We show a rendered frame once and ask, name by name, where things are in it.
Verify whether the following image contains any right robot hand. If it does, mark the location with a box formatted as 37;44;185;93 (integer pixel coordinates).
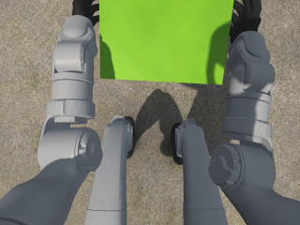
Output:
229;0;262;44

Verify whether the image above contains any right robot upper arm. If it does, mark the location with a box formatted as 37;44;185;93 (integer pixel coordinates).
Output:
208;142;300;225

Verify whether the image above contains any right robot forearm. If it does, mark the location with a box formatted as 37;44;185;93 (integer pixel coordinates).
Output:
220;31;276;165

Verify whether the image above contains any left robot forearm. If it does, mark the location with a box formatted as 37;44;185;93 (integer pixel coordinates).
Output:
37;15;98;161

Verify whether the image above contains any left robot upper arm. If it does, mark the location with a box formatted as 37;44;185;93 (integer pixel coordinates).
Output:
0;127;103;225

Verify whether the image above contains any carton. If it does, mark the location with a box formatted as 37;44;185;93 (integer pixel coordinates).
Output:
99;0;234;85

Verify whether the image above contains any robot thigh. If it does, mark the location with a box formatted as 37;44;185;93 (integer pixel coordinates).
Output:
83;121;133;225
175;124;228;225

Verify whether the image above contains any left robot hand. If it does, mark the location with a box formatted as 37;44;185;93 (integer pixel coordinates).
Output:
71;0;99;26

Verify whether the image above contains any robot left thigh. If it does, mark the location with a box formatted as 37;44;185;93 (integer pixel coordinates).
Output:
83;121;133;225

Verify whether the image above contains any robot right thigh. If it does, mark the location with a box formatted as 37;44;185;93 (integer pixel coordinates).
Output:
175;124;228;225

